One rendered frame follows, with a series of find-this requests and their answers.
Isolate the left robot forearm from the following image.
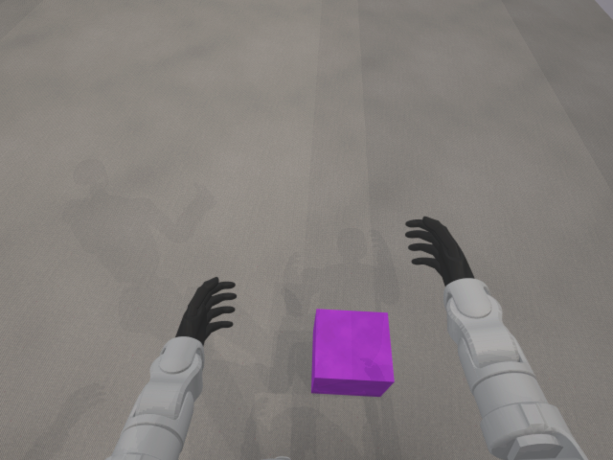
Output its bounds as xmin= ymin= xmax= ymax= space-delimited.
xmin=104 ymin=336 xmax=205 ymax=460

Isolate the right robot forearm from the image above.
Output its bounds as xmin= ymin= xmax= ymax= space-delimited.
xmin=443 ymin=278 xmax=588 ymax=460

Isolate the robot left hand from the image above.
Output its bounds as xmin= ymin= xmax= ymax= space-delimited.
xmin=176 ymin=277 xmax=237 ymax=346

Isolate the robot right hand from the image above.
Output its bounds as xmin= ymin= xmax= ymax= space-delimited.
xmin=405 ymin=217 xmax=475 ymax=286

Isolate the carton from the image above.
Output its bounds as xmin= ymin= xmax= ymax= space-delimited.
xmin=311 ymin=309 xmax=395 ymax=397

